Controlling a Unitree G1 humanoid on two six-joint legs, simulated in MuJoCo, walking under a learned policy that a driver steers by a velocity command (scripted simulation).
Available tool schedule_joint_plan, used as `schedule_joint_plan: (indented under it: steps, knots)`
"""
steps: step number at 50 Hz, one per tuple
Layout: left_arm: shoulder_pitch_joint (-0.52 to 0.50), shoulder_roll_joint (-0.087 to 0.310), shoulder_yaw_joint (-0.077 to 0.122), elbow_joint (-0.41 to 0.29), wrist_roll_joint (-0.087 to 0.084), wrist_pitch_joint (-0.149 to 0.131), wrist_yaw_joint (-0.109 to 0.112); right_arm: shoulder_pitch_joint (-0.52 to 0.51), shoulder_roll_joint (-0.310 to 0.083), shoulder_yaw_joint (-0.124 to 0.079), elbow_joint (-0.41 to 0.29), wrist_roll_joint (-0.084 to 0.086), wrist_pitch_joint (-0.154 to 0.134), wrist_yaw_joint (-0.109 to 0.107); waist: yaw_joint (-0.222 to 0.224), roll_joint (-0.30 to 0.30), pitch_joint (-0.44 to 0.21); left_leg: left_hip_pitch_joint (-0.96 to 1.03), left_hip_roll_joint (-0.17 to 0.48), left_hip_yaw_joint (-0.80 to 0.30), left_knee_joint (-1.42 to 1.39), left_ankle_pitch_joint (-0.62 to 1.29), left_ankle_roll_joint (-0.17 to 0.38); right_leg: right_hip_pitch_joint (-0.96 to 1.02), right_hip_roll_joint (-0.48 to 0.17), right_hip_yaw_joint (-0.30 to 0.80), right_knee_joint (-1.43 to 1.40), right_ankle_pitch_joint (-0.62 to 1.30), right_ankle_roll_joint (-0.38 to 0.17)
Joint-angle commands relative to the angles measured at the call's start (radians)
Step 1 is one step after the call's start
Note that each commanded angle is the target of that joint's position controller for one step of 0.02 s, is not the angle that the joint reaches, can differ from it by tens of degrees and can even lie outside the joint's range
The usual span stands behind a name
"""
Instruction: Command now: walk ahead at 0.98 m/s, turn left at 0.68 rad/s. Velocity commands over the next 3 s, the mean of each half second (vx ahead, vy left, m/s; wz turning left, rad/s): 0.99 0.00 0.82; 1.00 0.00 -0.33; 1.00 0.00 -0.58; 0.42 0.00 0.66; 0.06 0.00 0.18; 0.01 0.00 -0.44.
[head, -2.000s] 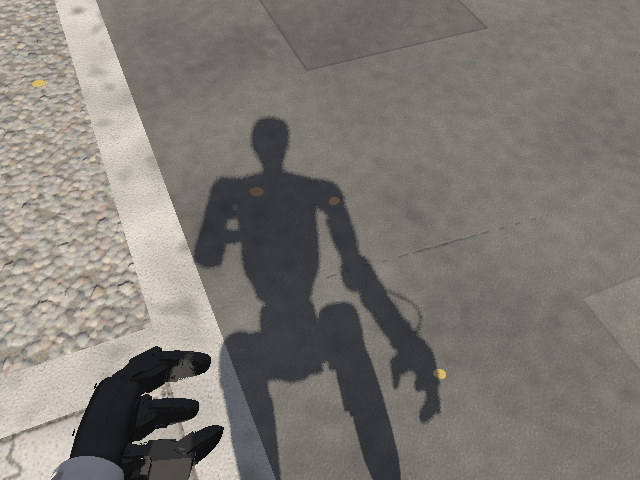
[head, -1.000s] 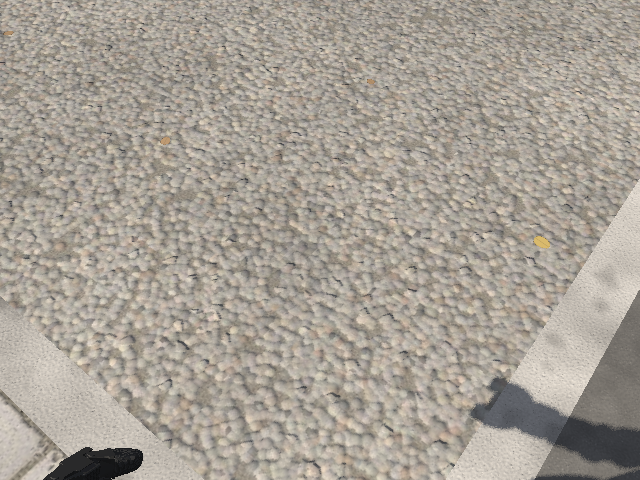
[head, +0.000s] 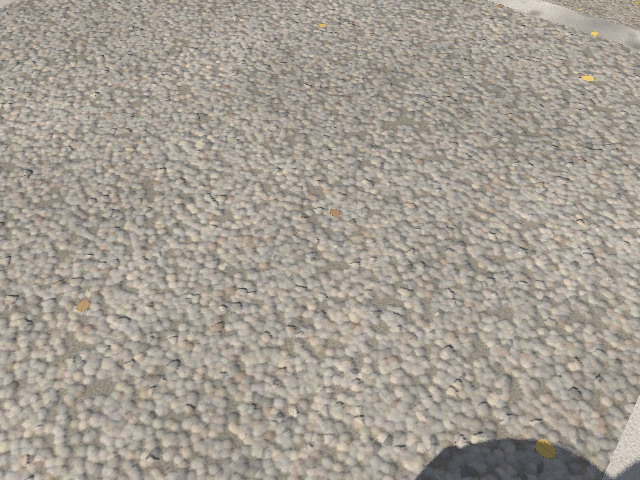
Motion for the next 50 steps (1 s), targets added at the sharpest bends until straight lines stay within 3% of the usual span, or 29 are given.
schedule_joint_plan:
  steps: [1,4,6,7,8,9,10,11,12,13,14,17,20,24,26,28,29,30,31,32,33,34,35,37,39,43,47,49,50]
  knots:
    - [-0.073,0.083,0.006,-0.048,-0.01,-0.028,0.018,-0.128,-0.017,0.009,-0.093,-0.003,-0.016,0.02,-0.033,-0.082,0.16,0.102,-0.026,0.113,-0.213,0.118,0.029,-0.201,-0.204,-0.067,-0.176,0.755,0.037]
    - [-0.067,0.164,0.018,-0.042,-0.01,-0.018,0.051,-0.082,-0.046,0.004,-0.082,0.004,-0.014,0.022,-0.081,-0.113,0.065,0.281,-0.133,0.207,-0.348,0.143,0.071,-0.042,-0.245,-0.092,-0.053,1.319,0.059]
    - [-0.145,0.238,0.042,-0.068,0.003,0.017,0.072,0.164,-0.124,-0.025,-0.018,0.014,-0.001,0.004,-0.222,-0.177,-0.073,0.518,-0.198,0.201,-0.326,0.014,0.096,0.005,-0.282,-0.073,0.24,1.594,0.058]
    - [-0.212,0.255,0.05,-0.091,0.012,0.037,0.075,0.363,-0.177,-0.052,0.039,0.011,0.005,-0.008,-0.321,-0.172,-0.149,0.709,-0.206,0.158,-0.334,-0.064,0.128,-0.054,-0.296,-0.046,0.497,1.575,0.042]
    - [-0.27,0.25,0.054,-0.101,0.009,0.051,0.065,0.525,-0.225,-0.084,0.085,0.012,0.009,-0.029,-0.399,-0.105,-0.185,0.898,-0.189,0.071,-0.443,-0.127,0.178,-0.179,-0.248,-0.041,0.882,1.298,0.023]
    - [-0.345,0.117,0.022,-0.115,0.015,0.042,0.036,0.412,-0.219,-0.099,0.082,0.038,0.024,-0.044,-0.322,0.142,-0.032,0.913,-0.147,-0.064,-0.49,-0.17,0.194,-0.484,-0.022,0.003,1.286,0.185,0.025]
    - [-0.197,0.017,-0.012,-0.236,0.003,0.018,0.026,0.276,-0.313,-0.105,0.033,-0.008,0.026,-0.038,-0.079,0.275,-0.12,1.087,0.019,-0.564,-0.543,-0.054,0.385,-0.86,0.038,0.172,1.526,-0.136,0.082]
    - [-0.2,0.052,-0.028,-0.263,0.005,-0.011,0.025,0.248,-0.3,-0.11,0.0,-0.016,0.021,-0.043,-0.108,0.147,-0.235,1.156,0.134,-0.873,-0.8,-0.421,0.454,-0.967,0.002,0.324,1.496,-0.112,0.064]
    - [-0.252,0.111,-0.024,-0.253,0.008,-0.029,0.022,0.245,-0.205,-0.092,0.01,-0.024,0.013,-0.054,-0.086,-0.046,-0.081,0.991,0.131,-0.874,-0.907,-0.544,0.374,-0.97,-0.061,0.341,1.357,-0.04,0.051]
    - [-0.295,0.118,-0.023,-0.258,0.015,-0.026,0.022,0.219,-0.163,-0.079,0.026,-0.022,0.001,-0.057,-0.038,-0.131,0.0,0.833,0.093,-0.778,-0.905,-0.494,0.316,-0.906,-0.106,0.34,1.227,-0.001,0.055]
    - [-0.303,0.109,-0.031,-0.256,0.038,-0.008,0.024,0.202,-0.169,-0.074,0.023,-0.015,-0.017,-0.062,-0.008,-0.141,0.04,0.721,0.047,-0.683,-0.891,-0.369,0.291,-0.852,-0.126,0.336,1.169,-0.003,0.067]
    - [-0.331,0.099,-0.047,-0.266,0.055,0.049,0.018,0.173,-0.175,-0.064,0.01,0.0,-0.062,-0.061,0.026,-0.132,0.082,0.468,-0.069,-0.485,-0.923,-0.223,0.26,-0.712,-0.184,0.289,0.929,0.021,0.117]
    - [-0.517,0.068,-0.066,-0.341,0.028,0.048,0.005,0.207,-0.182,-0.072,0.013,0.005,-0.07,-0.053,-0.051,-0.073,0.112,0.435,-0.136,-0.399,-0.938,-0.016,0.211,-0.662,-0.171,0.233,0.624,0.27,0.131]
    - [-0.589,0.047,-0.073,-0.362,0.011,0.036,0.002,0.305,-0.169,-0.073,0.052,0.014,-0.075,-0.041,-0.147,-0.01,0.053,0.643,-0.11,-0.347,-0.916,0.301,0.139,-0.597,-0.107,0.168,0.36,0.517,0.073]
    - [-0.572,0.075,-0.06,-0.359,0.011,0.028,0.007,0.295,-0.181,-0.072,0.064,0.007,-0.081,-0.05,-0.137,0.015,0.024,0.766,-0.078,-0.322,-0.866,0.5,0.113,-0.548,-0.076,0.155,0.272,0.505,0.032]
    - [-0.417,0.155,-0.022,-0.312,0.009,0.021,0.02,0.279,-0.244,-0.083,0.065,-0.01,-0.087,-0.059,-0.055,0.062,-0.077,0.902,-0.033,-0.302,-0.679,0.811,0.073,-0.42,-0.018,0.147,0.266,0.367,-0.012]
    - [-0.239,0.198,0.003,-0.26,-0.003,0.021,0.032,0.239,-0.273,-0.09,0.063,-0.027,-0.082,-0.063,0.05,0.082,-0.158,0.908,-0.03,-0.269,-0.489,0.894,0.058,-0.279,-0.006,0.139,0.268,0.29,-0.031]
    - [0.002,0.234,0.025,-0.188,-0.006,0.028,0.048,0.156,-0.254,-0.086,0.047,-0.044,-0.077,-0.067,0.186,0.079,-0.226,0.768,-0.059,-0.225,-0.216,0.796,0.043,-0.056,-0.062,0.175,0.304,0.216,-0.057]
    - [0.179,0.299,0.048,-0.144,0.016,0.032,0.06,0.133,-0.142,-0.059,0.011,-0.037,-0.084,-0.068,0.23,-0.101,-0.318,0.519,-0.162,-0.15,0.231,0.288,0.017,0.163,-0.229,0.444,0.335,-0.071,-0.124]
    - [0.099,0.341,0.06,-0.118,0.023,0.034,0.034,0.299,-0.053,-0.029,-0.017,0.017,-0.1,-0.044,0.061,-0.47,-0.376,0.176,-0.333,-0.182,0.436,-0.43,-0.03,0.318,-0.418,1.136,0.065,-0.145,-0.288]
    - [-0.054,0.233,0.052,-0.154,0.012,0.038,0.014,0.21,-0.111,-0.02,-0.008,-0.016,-0.095,-0.058,0.047,-0.245,-0.209,0.034,-0.186,-0.161,0.43,-0.346,-0.001,0.224,-0.381,1.114,0.023,-0.25,-0.299]
    - [-0.089,0.168,0.04,-0.153,-0.003,0.034,0.005,0.077,-0.136,-0.018,-0.036,-0.034,-0.099,-0.051,0.055,-0.079,-0.129,0.048,-0.139,-0.159,0.366,-0.275,-0.011,0.087,-0.342,0.969,0.024,-0.172,-0.281]
    - [-0.073,0.13,0.032,-0.126,-0.001,0.033,0.001,-0.003,-0.135,-0.014,-0.065,-0.049,-0.101,-0.047,0.046,0.02,-0.068,0.08,-0.109,-0.142,0.276,-0.259,-0.017,-0.034,-0.297,0.862,0.017,-0.073,-0.251]
    - [-0.012,0.116,0.021,-0.062,-0.003,0.025,0.011,-0.063,-0.09,0.007,-0.127,-0.079,-0.086,-0.034,0.0,-0.021,0.005,0.1,-0.078,-0.13,0.166,-0.302,-0.054,-0.185,-0.227,0.761,-0.009,0.054,-0.236]
    - [0.016,0.142,0.027,-0.04,-0.017,0.013,0.017,-0.089,-0.073,0.025,-0.166,-0.084,-0.073,-0.027,-0.028,-0.058,0.042,0.086,-0.042,-0.113,0.032,-0.35,-0.085,-0.26,-0.207,0.721,-0.048,0.104,-0.244]
    - [-0.039,0.192,0.051,-0.069,-0.019,0.011,0.016,-0.268,-0.052,0.063,-0.25,-0.039,-0.077,0.003,-0.01,-0.093,0.084,0.43,-0.075,-0.013,-0.4,-0.045,-0.127,-0.567,-0.122,0.576,-0.167,0.239,-0.186]
    - [0.036,0.224,0.065,-0.055,-0.041,0.014,0.006,-0.259,-0.108,0.041,-0.241,-0.033,-0.078,-0.022,0.011,-0.076,0.016,0.559,-0.111,-0.013,-0.539,0.023,-0.11,-0.382,-0.148,0.582,-0.033,0.543,-0.123]
    - [0.047,0.253,0.072,-0.046,-0.036,0.019,0.007,-0.072,-0.155,0.011,-0.187,-0.041,-0.086,-0.048,-0.079,-0.039,-0.123,0.793,-0.141,-0.001,-0.581,-0.104,-0.086,-0.347,-0.093,0.529,0.312,0.76,-0.08]
    - [0.021,0.235,0.069,-0.06,-0.037,0.012,0.003,0.094,-0.206,-0.012,-0.163,-0.05,-0.092,-0.07,-0.163,-0.031,-0.215,1.012,-0.023,-0.105,-0.568,-0.223,-0.058,-0.489,-0.055,0.504,0.57,0.63,-0.059]
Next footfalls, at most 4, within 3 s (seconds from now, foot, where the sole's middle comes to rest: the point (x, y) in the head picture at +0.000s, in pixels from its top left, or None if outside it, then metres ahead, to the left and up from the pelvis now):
0.16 left None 0.36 0.04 -0.77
0.60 right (319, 345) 0.82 0.05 -0.77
1.00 left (193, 258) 1.09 0.39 -0.77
1.42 right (282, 154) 1.51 0.17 -0.77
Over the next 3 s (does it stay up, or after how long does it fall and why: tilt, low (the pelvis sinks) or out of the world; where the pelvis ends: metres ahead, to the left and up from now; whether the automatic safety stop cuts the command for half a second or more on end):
stays up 1.91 0.25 0.01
